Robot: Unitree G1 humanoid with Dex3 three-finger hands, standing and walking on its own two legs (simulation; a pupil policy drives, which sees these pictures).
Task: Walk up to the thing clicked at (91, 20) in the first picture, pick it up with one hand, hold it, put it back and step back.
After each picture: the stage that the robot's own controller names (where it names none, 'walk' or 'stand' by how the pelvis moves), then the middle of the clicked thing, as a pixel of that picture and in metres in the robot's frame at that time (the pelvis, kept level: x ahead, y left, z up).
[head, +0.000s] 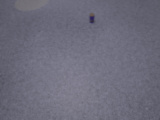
stand; (91, 18) +1.75 -0.11 -0.72
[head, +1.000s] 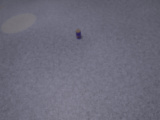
walk; (78, 34) +1.61 +0.19 -0.70
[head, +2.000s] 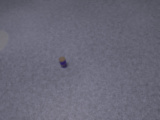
walk; (63, 62) +1.01 +0.33 -0.72
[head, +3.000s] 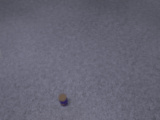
walk; (63, 100) +0.58 +0.24 -0.71
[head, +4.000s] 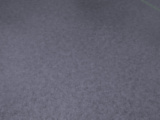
walk; out of the picture +0.35 +0.17 -0.70
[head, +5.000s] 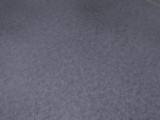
stand; out of the picture +0.29 +0.21 -0.72
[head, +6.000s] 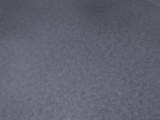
stand; out of the picture +0.29 +0.20 -0.72
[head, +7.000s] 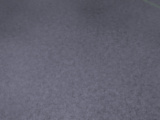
stand; out of the picture +0.30 +0.22 -0.73
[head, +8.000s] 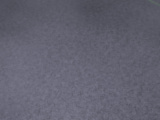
stand; out of the picture +0.28 +0.22 -0.73
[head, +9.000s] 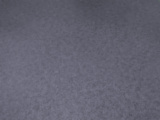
go down; out of the picture +0.28 +0.21 -0.72
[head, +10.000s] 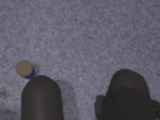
go down; (26, 70) +0.38 +0.22 -0.31
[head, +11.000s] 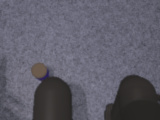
approach; (41, 72) +0.38 +0.21 -0.31
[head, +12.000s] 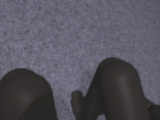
close in; out of the picture +0.37 +0.24 -0.22
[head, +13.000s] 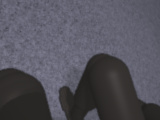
close; out of the picture +0.37 +0.25 -0.22
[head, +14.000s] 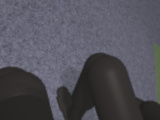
lift; out of the picture +0.37 +0.25 -0.22
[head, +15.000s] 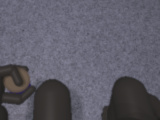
lift; (19, 84) +0.30 +0.24 -0.07
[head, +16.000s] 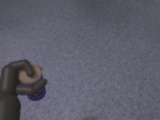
hold; (33, 83) +0.33 +0.18 +0.05
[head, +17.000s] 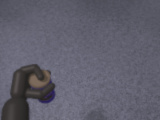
hold; (43, 87) +0.33 +0.16 +0.01
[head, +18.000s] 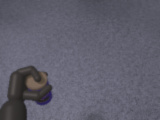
hold; (40, 89) +0.32 +0.17 +0.01
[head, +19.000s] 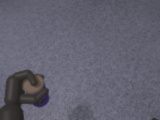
crouch; (37, 91) +0.32 +0.18 -0.05
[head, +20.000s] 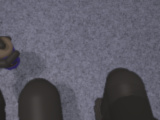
lower; (6, 54) +0.42 +0.23 -0.11
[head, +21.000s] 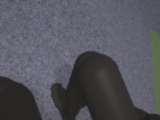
lower; out of the picture +0.42 +0.25 -0.23
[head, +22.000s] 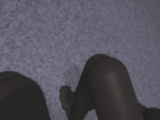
lower; out of the picture +0.39 +0.26 -0.22
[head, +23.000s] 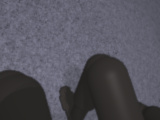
lower; out of the picture +0.39 +0.26 -0.22
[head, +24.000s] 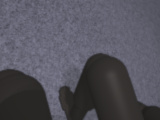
lower; out of the picture +0.39 +0.26 -0.22
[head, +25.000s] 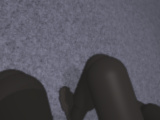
open; out of the picture +0.37 +0.24 -0.22
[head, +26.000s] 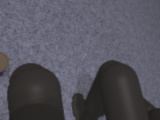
stand; out of the picture +0.37 +0.23 -0.23
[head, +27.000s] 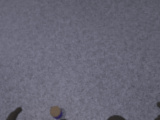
stand; (56, 112) +0.33 +0.19 -0.57
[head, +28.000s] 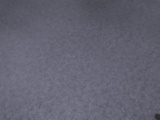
stand; out of the picture +0.32 +0.18 -0.66
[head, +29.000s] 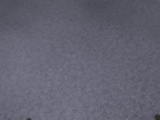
stand; out of the picture +0.32 +0.18 -0.67
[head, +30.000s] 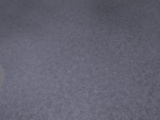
stand; out of the picture +0.33 +0.17 -0.72
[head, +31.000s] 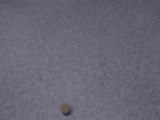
walk; (65, 110) +0.39 +0.15 -0.70
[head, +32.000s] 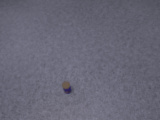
walk; (66, 87) +0.62 +0.20 -0.70
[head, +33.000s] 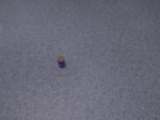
stand; (61, 62) +0.94 +0.21 -0.71
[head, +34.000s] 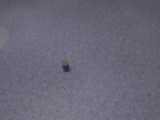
stand; (65, 66) +0.96 +0.21 -0.71
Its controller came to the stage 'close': yes
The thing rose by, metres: 0.72
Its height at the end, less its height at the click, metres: +0.00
